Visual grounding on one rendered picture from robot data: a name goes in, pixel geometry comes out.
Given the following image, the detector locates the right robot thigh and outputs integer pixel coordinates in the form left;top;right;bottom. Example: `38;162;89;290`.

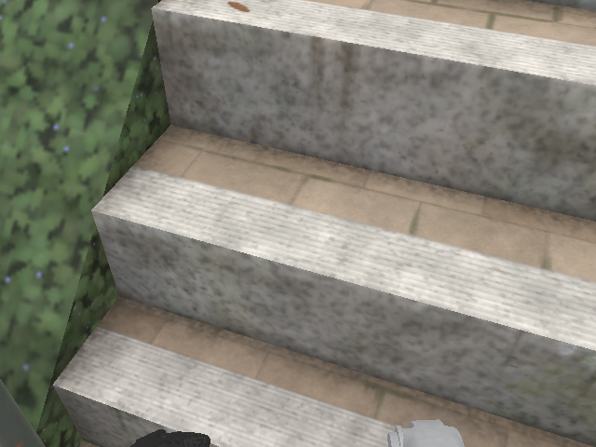
387;419;464;447

